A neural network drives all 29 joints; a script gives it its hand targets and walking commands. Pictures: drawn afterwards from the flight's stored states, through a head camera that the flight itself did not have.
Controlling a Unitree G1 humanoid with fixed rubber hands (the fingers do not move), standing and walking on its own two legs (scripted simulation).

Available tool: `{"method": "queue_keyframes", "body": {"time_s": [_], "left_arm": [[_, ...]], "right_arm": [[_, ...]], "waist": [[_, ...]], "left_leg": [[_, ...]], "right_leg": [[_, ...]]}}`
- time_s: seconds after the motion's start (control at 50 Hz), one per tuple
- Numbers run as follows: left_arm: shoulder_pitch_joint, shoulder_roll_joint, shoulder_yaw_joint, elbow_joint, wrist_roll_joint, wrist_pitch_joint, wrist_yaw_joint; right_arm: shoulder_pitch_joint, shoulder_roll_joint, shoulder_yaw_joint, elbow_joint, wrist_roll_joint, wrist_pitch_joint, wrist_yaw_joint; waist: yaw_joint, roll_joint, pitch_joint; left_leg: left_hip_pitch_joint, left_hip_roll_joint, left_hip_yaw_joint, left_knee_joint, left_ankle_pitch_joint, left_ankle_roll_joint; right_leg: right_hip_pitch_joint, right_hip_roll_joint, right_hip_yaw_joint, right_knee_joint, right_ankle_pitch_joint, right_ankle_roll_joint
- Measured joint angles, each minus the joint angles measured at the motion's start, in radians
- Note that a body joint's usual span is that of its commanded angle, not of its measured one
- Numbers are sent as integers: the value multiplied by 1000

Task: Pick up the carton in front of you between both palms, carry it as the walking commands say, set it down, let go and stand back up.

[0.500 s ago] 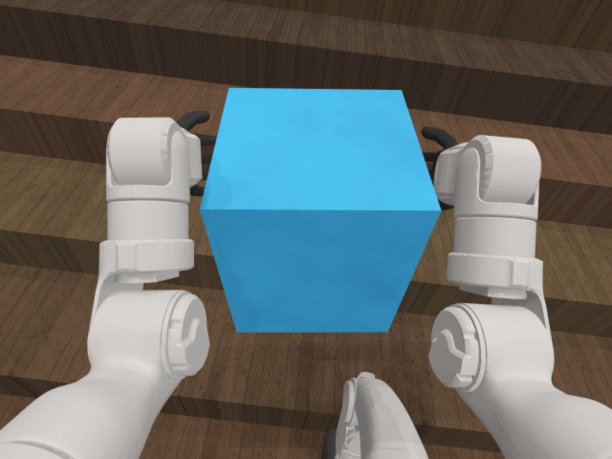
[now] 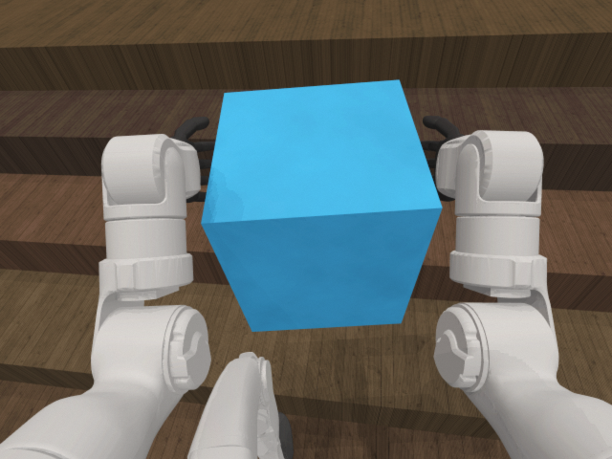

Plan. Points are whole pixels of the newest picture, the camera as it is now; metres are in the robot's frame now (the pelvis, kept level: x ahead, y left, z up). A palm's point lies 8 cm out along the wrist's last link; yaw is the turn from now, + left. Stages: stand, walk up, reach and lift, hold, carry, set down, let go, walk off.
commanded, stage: carry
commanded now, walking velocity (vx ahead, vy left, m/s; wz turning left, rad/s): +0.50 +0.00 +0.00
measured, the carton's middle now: (319, 216) +0.38 -0.01 +0.13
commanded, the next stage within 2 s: none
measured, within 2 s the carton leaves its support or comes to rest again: neither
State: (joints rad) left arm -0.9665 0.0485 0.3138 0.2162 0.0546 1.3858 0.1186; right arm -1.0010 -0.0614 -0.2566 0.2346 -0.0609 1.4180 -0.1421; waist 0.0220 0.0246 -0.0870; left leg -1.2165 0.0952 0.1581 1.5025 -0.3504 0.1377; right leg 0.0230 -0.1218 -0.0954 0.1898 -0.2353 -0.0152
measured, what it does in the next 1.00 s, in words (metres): climbs: left foot 0.16 m higher, then right foot 0.16 m higher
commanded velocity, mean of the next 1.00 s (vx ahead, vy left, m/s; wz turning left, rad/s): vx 0.50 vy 0.00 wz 0.00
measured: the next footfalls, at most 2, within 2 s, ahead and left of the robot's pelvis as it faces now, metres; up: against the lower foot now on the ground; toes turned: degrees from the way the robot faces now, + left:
left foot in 0.04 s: +0.25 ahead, +0.11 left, +0.16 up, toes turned +5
right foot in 0.54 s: +0.52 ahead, -0.12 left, +0.32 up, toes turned -5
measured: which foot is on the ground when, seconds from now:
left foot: up 0.00-0.02, down 0.04-0.60, up 0.62-1.00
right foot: down 0.00-0.04, up 0.06-0.52, down 0.54-1.00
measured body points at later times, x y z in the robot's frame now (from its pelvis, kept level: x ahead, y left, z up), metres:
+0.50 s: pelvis +0.29 +0.00 +0.16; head +0.29 +0.04 +0.61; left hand +0.69 +0.15 +0.36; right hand +0.67 -0.15 +0.37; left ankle +0.21 +0.11 -0.59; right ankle +0.45 -0.13 -0.34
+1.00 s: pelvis +0.59 +0.00 +0.32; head +0.60 -0.04 +0.76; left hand +0.98 +0.15 +0.52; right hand +0.99 -0.15 +0.51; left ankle +0.76 +0.12 -0.17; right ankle +0.48 -0.11 -0.43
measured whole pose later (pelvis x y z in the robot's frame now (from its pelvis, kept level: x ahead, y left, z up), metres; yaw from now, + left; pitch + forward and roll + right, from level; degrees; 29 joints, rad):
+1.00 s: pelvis +0.59 +0.00 +0.32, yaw +0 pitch +3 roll +3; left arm -0.96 0.04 0.28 0.22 0.06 1.37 0.13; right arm -0.98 -0.05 -0.28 0.21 -0.10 1.39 -0.14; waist 0.05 0.03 -0.07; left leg -1.30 0.10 0.11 1.75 -0.45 0.12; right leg -0.01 -0.09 -0.06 0.26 -0.30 -0.01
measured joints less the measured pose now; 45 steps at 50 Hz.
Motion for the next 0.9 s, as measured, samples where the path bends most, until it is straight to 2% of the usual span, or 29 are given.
{"method": "queue_keyframes", "body": {"time_s": [0.02,0.04,0.06,0.08,0.1,0.12,0.14,0.18,0.22,0.3,0.36,0.4,0.44,0.5,0.54,0.56,0.58,0.6,0.62,0.64,0.66,0.68,0.7,0.74,0.82,0.84,0.9], "left_arm": [[3,5,12,8,6,7,-6],[12,10,26,16,13,11,-15],[19,16,39,26,18,12,-24],[16,20,45,41,29,5,-31],[12,25,55,54,39,-3,-41],[11,25,66,65,50,-11,-48],[18,21,74,66,61,-14,-52],[44,2,79,35,76,-7,-53],[61,-13,76,-13,83,1,-51],[52,-10,54,-88,72,4,-46],[26,13,35,-93,53,6,-41],[7,22,20,-73,46,9,-35],[-12,21,-1,-42,43,16,-19],[-34,20,-34,17,32,28,0],[-46,20,-60,67,13,27,17],[-42,14,-72,94,6,20,25],[-36,6,-84,120,2,13,34],[-28,-5,-97,135,0,6,46],[-22,-12,-107,145,-2,-6,51],[-12,-19,-116,151,-6,-21,56],[6,-25,-126,151,-13,-33,61],[28,-29,-132,142,-20,-41,64],[48,-29,-135,128,-30,-43,68],[65,-25,-130,97,-49,-44,78],[42,-22,-99,41,-43,-53,65],[33,-26,-92,28,-35,-55,59],[15,-37,-74,5,-9,-53,47]], "right_arm": [[-4,4,15,24,7,-3,-12],[-1,12,29,45,12,-8,-19],[3,19,43,61,17,-13,-26],[7,23,56,69,23,-19,-33],[12,26,66,75,31,-30,-38],[25,31,73,77,37,-42,-42],[44,36,80,72,42,-50,-44],[78,41,82,48,52,-52,-48],[88,41,73,20,60,-52,-52],[66,49,40,-35,50,-64,-49],[42,57,19,-52,29,-64,-41],[36,54,8,-51,19,-57,-32],[35,44,-6,-42,15,-45,-21],[29,27,-39,-10,8,-22,-5],[25,17,-67,22,-3,-15,7],[33,14,-80,38,-10,-15,15],[45,11,-95,53,-18,-17,23],[50,7,-100,70,-30,-22,28],[49,2,-111,85,-39,-31,37],[49,-2,-123,98,-49,-43,44],[57,-1,-132,101,-57,-51,49],[72,6,-136,94,-64,-54,50],[88,16,-136,76,-71,-53,50],[108,36,-129,31,-80,-50,49],[105,37,-97,-59,-70,-50,40],[98,30,-89,-75,-64,-48,38],[74,12,-73,-91,-50,-42,29]], "waist": [[-25,2,-6],[-59,1,-7],[-100,1,4],[-136,-9,29],[-162,-20,53],[-181,-36,74],[-192,-53,89],[-196,-67,111],[-181,-62,129],[-143,-44,125],[-129,-54,87],[-123,-59,67],[-107,-60,50],[-63,-47,11],[-29,-46,-15],[-3,-43,-26],[27,-49,-31],[67,-34,-17],[102,-22,2],[126,-9,26],[144,5,43],[156,14,56],[159,18,67],[147,15,90],[113,-2,100],[106,3,92],[94,18,58]], "left_leg": [[77,-18,20,-125,39,10],[184,-49,35,-238,9,10],[298,-82,36,-353,45,-7],[352,-100,38,-392,61,-31],[390,-109,36,-414,32,-45],[427,-117,37,-439,19,-42],[470,-126,37,-478,20,-37],[565,-136,30,-581,40,-34],[656,-137,20,-688,61,-36],[798,-118,-7,-857,80,-44],[882,-108,-32,-942,72,-61],[953,-89,-56,-997,59,-81],[1035,-62,-78,-1071,55,-97],[1165,-11,-77,-1245,99,-100],[1203,13,-45,-1293,158,-95],[1199,28,-30,-1265,194,-92],[1167,41,-17,-1178,239,-89],[1111,69,-29,-1019,326,-83],[1010,55,-101,-753,315,-98],[898,6,-185,-447,278,-103],[801,-51,-239,-176,252,-95],[720,-98,-260,30,231,-79],[649,-131,-258,170,214,-62],[523,-152,-230,297,197,-37],[317,-107,-146,257,106,-24],[261,-92,-134,288,62,-21],[69,-67,-131,528,-123,-5]], "right_leg": [[9,-12,-19,6,38,-2],[-5,-29,-33,70,71,-7],[-53,-49,-32,207,112,-13],[-137,-50,20,438,138,-6],[-251,-11,102,729,122,-1],[-357,43,167,1008,108,-5],[-447,92,198,1234,100,-16],[-595,152,190,1502,83,-51],[-720,165,149,1594,59,-78],[-915,136,77,1576,-44,-99],[-1090,109,66,1789,-216,-113],[-1205,87,72,1904,-280,-115],[-1287,54,53,1848,-259,-102],[-1266,26,-24,1509,-174,-102],[-1145,46,-68,1241,-102,-126],[-1050,72,-86,1150,-155,-135],[-928,105,-94,1021,-127,-137],[-850,137,-99,951,-145,-128],[-810,154,-96,920,-186,-107],[-775,159,-95,895,-188,-99],[-733,164,-91,855,-175,-95],[-686,169,-84,804,-157,-89],[-637,170,-76,747,-139,-82],[-539,165,-63,629,-111,-70],[-387,141,-31,445,-83,-62],[-356,137,-25,410,-83,-58],[-259,118,4,326,-98,-36]]}}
